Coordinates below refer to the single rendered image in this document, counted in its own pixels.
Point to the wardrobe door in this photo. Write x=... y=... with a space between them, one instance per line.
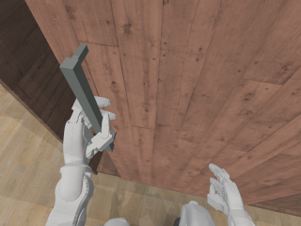
x=193 y=83
x=291 y=202

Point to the robot left forearm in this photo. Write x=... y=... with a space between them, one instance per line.
x=72 y=194

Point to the left robot hand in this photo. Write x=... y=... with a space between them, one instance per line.
x=77 y=134

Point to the handle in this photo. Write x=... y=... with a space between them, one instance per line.
x=75 y=76

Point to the right robot hand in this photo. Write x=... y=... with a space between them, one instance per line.
x=228 y=196

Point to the right robot thigh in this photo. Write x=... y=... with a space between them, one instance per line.
x=195 y=215

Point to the robot right forearm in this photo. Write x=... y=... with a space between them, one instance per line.
x=239 y=217

